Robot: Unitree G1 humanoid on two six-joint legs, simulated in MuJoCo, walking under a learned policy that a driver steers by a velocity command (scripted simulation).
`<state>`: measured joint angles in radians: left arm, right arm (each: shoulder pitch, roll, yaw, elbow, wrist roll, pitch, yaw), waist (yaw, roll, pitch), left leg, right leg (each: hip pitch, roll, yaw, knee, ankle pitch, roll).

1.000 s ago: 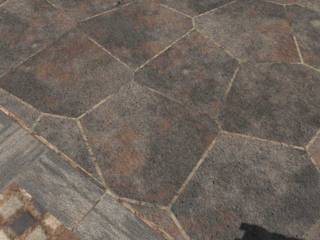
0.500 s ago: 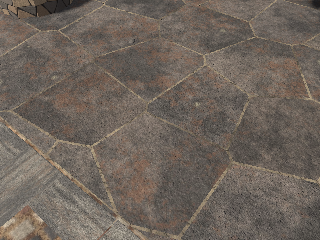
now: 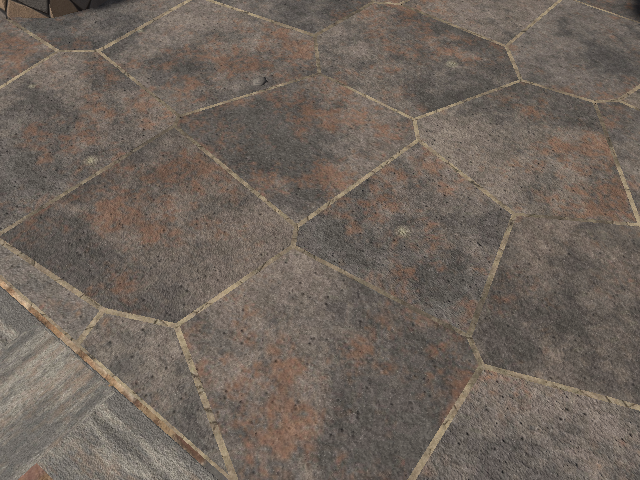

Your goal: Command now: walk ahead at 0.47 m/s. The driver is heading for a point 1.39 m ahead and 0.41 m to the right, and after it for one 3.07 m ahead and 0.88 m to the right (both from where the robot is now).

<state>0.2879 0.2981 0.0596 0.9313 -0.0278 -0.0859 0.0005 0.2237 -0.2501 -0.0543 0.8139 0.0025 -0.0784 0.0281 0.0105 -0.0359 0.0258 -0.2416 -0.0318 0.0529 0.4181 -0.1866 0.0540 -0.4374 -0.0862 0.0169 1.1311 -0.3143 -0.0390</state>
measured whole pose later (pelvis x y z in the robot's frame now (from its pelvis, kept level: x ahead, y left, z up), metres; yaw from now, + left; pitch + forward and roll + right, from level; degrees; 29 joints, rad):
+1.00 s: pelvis +0.57 +0.00 -0.01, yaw -4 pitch +2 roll -1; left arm 0.36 0.29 0.05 0.96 -0.03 -0.06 0.00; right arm 0.07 -0.26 -0.05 0.81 0.00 -0.10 0.02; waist 0.04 -0.02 0.04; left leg -0.43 0.02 0.05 0.55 -0.15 0.03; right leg -0.25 0.00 0.06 1.03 -0.47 -0.03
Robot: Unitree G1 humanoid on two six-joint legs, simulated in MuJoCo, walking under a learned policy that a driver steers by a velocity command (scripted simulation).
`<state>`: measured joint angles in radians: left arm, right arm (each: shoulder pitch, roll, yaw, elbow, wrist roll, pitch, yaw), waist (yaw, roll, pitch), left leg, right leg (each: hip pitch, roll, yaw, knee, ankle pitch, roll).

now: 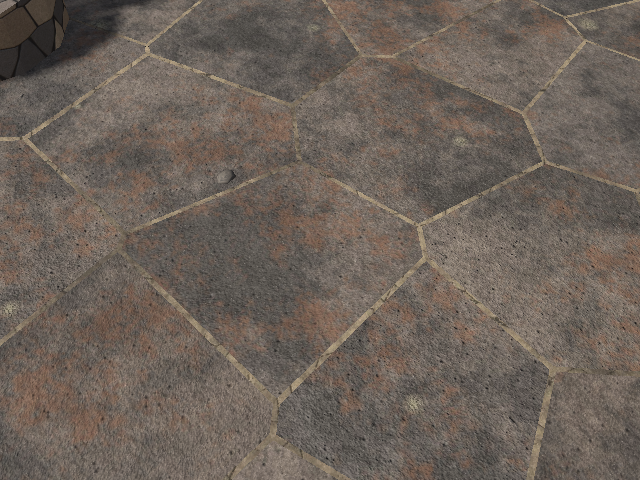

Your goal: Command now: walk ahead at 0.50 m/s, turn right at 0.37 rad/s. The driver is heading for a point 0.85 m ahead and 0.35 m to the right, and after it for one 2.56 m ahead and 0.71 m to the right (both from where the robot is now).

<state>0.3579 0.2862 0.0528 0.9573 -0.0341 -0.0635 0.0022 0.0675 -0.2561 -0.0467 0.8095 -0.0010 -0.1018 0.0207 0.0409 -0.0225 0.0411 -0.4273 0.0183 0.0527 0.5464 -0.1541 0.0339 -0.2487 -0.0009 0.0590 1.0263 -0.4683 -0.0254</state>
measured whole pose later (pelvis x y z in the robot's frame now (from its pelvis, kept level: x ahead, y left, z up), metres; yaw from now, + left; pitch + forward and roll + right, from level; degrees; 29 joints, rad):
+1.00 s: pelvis +0.55 -0.12 +0.00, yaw -34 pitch +2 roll +1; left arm 0.37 0.30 0.08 0.77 -0.03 -0.03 0.02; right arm 0.05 -0.27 -0.06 0.75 -0.01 -0.13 0.02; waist 0.06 -0.03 0.02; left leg -0.45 -0.03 0.00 0.54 -0.14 0.02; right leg -0.23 0.08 0.19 0.95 -0.51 -0.04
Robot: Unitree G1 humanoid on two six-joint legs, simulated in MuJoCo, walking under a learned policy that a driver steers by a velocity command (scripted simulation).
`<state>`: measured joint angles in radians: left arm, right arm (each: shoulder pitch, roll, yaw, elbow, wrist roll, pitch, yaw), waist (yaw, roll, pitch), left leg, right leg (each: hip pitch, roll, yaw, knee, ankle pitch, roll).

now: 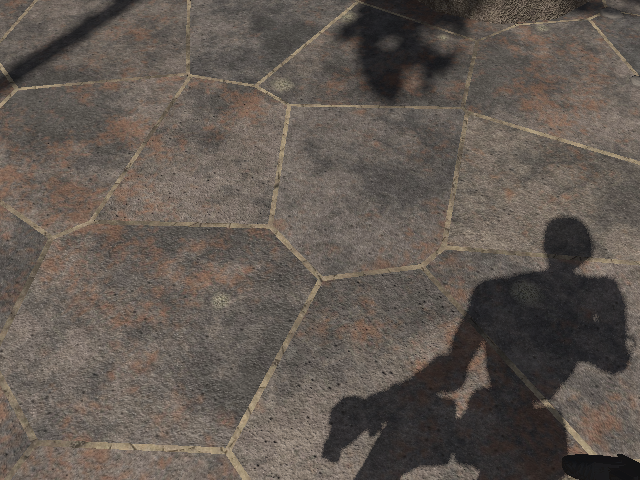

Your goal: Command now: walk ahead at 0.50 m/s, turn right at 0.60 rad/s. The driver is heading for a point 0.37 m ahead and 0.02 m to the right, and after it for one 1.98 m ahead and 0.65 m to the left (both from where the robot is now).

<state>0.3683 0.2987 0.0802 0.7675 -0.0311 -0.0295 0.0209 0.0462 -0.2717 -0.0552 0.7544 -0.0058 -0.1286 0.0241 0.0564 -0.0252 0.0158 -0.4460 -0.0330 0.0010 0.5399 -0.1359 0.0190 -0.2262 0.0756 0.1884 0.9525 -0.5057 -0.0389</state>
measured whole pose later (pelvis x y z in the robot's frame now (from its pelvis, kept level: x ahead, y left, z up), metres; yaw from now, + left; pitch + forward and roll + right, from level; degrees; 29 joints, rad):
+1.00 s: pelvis +0.54 -0.05 -0.01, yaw +6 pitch +1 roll -2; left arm 0.31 0.28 0.09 0.84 -0.01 -0.04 0.02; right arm 0.08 -0.28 -0.07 0.74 0.03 -0.03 0.05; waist 0.02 0.02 0.06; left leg -0.53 0.00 0.06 0.66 -0.17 0.11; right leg 0.00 -0.10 -0.24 0.70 -0.51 0.06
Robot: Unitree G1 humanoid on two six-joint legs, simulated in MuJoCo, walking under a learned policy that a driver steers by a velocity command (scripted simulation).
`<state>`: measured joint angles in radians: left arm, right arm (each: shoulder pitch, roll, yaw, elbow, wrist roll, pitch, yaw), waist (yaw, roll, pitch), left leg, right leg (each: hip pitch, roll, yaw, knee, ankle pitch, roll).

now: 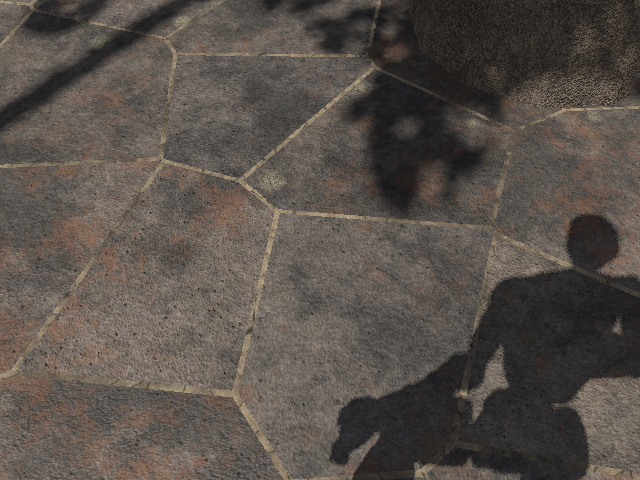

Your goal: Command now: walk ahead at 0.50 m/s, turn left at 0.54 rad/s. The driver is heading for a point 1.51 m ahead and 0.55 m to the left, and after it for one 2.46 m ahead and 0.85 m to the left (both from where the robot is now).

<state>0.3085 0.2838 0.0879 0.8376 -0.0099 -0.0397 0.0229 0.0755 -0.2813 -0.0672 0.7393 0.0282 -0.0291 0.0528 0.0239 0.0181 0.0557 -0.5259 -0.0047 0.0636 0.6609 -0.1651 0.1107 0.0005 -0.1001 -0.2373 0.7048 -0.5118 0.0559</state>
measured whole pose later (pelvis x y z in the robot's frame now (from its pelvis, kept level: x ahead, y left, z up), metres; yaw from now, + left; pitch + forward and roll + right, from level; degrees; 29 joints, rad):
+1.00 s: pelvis +0.53 +0.13 +0.00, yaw +36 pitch +2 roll -1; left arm 0.32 0.32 0.07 0.86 -0.01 -0.05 0.01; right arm 0.07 -0.29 -0.06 0.57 0.02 -0.02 0.04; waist 0.06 0.01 0.06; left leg -0.52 -0.01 0.05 0.62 -0.15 0.10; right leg -0.02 -0.10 -0.19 0.69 -0.51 0.04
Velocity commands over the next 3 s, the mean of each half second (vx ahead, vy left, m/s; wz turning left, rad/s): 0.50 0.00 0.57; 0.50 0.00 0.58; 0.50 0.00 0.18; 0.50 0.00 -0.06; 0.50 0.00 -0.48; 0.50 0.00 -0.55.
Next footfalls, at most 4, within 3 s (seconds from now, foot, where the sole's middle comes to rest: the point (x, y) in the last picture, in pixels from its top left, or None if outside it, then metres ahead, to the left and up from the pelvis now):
0.46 right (380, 469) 0.47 -0.08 -0.75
0.98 left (204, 398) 0.60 0.28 -0.75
1.48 right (219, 252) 0.99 0.30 -0.75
2.02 left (79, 228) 1.05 0.67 -0.75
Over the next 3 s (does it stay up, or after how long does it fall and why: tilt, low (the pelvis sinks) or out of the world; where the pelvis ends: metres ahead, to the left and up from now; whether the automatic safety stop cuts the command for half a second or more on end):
stays up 1.49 0.67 0.02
